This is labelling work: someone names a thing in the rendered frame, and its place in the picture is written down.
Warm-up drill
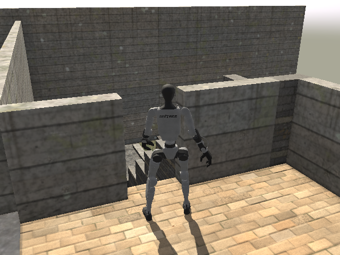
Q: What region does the robot foot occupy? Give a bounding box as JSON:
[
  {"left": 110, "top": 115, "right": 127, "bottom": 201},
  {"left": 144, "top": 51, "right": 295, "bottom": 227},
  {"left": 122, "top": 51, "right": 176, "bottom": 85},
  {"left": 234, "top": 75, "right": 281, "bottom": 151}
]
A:
[
  {"left": 142, "top": 207, "right": 152, "bottom": 221},
  {"left": 183, "top": 202, "right": 191, "bottom": 215}
]

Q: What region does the right robot hand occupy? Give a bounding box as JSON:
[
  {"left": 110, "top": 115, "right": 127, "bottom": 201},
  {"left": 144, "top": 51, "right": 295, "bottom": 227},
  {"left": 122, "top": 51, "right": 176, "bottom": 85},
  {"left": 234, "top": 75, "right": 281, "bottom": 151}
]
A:
[{"left": 200, "top": 150, "right": 212, "bottom": 167}]

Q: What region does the left robot foot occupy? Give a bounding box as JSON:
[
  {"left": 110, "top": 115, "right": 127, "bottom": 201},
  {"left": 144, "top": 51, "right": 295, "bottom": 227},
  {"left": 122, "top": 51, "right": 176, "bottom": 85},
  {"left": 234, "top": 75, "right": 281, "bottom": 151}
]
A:
[{"left": 142, "top": 207, "right": 152, "bottom": 221}]

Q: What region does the left robot hand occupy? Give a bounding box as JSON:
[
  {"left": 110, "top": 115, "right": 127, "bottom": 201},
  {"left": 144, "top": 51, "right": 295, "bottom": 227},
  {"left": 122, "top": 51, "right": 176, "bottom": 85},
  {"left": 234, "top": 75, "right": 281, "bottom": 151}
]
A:
[{"left": 142, "top": 141, "right": 154, "bottom": 150}]

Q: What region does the left robot upper arm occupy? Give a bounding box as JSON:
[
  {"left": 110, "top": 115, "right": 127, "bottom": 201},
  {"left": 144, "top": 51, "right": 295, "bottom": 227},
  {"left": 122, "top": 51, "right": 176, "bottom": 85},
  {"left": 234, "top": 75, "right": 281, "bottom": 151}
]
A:
[{"left": 144, "top": 107, "right": 158, "bottom": 136}]

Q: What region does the robot left forearm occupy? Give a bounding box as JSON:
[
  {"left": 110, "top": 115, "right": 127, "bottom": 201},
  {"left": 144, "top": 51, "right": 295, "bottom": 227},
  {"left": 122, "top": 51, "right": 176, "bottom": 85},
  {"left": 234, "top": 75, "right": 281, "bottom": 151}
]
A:
[{"left": 141, "top": 128, "right": 149, "bottom": 143}]

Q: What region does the right robot upper arm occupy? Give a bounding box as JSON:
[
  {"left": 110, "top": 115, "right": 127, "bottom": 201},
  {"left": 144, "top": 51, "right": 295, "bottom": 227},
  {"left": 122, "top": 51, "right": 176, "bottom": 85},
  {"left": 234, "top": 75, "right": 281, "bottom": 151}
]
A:
[{"left": 180, "top": 107, "right": 197, "bottom": 136}]

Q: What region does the right robot foot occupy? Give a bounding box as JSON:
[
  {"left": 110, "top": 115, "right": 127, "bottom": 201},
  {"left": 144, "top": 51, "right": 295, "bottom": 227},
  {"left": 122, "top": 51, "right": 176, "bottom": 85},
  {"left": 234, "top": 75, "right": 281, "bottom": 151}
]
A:
[{"left": 183, "top": 202, "right": 191, "bottom": 215}]

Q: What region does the robot right forearm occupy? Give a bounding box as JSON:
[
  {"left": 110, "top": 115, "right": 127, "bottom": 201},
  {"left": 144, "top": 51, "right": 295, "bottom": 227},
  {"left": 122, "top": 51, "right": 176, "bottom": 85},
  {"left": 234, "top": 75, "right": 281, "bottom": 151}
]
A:
[{"left": 193, "top": 127, "right": 208, "bottom": 153}]

